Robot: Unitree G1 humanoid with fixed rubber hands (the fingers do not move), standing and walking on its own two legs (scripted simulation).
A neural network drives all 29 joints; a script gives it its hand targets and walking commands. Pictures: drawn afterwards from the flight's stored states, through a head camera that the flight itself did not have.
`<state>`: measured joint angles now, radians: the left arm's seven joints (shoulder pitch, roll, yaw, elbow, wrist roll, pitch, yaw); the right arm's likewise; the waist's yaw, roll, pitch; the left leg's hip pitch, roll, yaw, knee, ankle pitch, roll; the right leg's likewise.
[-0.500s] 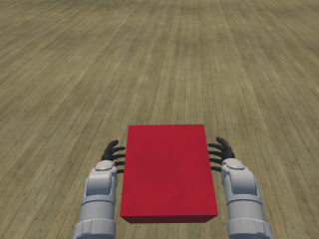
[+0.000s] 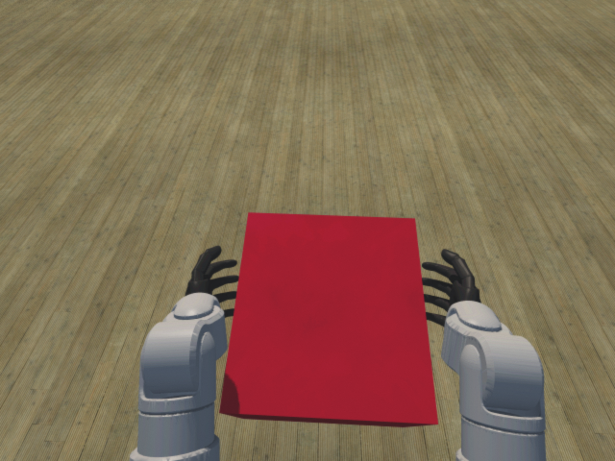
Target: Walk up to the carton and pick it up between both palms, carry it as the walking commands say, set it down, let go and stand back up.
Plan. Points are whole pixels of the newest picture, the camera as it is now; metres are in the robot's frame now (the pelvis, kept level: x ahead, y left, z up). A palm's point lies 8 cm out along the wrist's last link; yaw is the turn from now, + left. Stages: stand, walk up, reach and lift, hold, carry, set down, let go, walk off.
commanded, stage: carry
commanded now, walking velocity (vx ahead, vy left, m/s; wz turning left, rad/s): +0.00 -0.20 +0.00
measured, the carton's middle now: (327, 321) +0.29 -0.01 +0.01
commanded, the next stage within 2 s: none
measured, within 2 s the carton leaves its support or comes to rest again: neither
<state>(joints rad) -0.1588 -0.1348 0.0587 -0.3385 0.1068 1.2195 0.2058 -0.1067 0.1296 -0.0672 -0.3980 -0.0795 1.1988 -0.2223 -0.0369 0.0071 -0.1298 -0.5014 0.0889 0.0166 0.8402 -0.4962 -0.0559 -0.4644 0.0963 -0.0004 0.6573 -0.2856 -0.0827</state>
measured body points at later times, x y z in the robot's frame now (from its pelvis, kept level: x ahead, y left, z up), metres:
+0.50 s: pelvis -0.05 -0.05 +0.02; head -0.04 -0.04 +0.47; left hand +0.23 +0.10 +0.10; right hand +0.22 -0.21 +0.11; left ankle -0.04 +0.10 -0.72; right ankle -0.03 -0.20 -0.70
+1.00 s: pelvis -0.10 -0.16 +0.01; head -0.11 -0.14 +0.46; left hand +0.16 +0.00 +0.09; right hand +0.16 -0.30 +0.09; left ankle -0.10 -0.05 -0.72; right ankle -0.07 -0.27 -0.67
